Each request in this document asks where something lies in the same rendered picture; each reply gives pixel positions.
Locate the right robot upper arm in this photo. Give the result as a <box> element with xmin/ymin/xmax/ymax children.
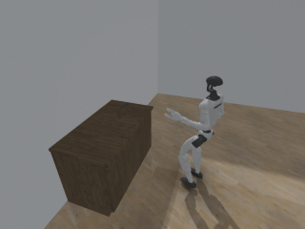
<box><xmin>217</xmin><ymin>94</ymin><xmax>225</xmax><ymax>117</ymax></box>

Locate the robot left hand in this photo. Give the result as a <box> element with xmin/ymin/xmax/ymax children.
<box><xmin>164</xmin><ymin>108</ymin><xmax>182</xmax><ymax>122</ymax></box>

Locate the counter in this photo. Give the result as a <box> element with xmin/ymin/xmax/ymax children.
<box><xmin>49</xmin><ymin>100</ymin><xmax>153</xmax><ymax>217</ymax></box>

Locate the left robot upper arm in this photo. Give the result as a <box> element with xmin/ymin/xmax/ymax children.
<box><xmin>199</xmin><ymin>99</ymin><xmax>211</xmax><ymax>132</ymax></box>

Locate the robot left thigh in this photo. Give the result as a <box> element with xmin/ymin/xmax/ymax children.
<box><xmin>179</xmin><ymin>135</ymin><xmax>205</xmax><ymax>161</ymax></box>

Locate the robot left forearm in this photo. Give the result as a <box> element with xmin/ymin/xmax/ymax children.
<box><xmin>180</xmin><ymin>116</ymin><xmax>209</xmax><ymax>131</ymax></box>

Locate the robot left shin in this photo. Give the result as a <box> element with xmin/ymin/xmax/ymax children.
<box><xmin>178</xmin><ymin>156</ymin><xmax>193</xmax><ymax>183</ymax></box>

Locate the tap lever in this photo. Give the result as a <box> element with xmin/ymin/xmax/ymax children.
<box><xmin>120</xmin><ymin>102</ymin><xmax>130</xmax><ymax>109</ymax></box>

